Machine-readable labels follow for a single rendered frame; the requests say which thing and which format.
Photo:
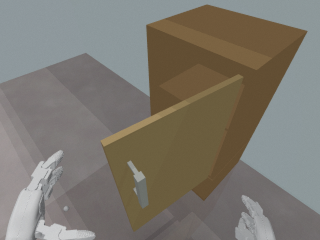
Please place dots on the cupboard door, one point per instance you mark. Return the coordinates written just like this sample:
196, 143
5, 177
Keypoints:
174, 149

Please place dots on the robot right hand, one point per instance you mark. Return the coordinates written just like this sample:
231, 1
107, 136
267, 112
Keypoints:
259, 226

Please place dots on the handle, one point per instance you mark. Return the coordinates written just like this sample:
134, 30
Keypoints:
140, 185

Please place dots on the robot left hand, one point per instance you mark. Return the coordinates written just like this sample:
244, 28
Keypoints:
25, 223

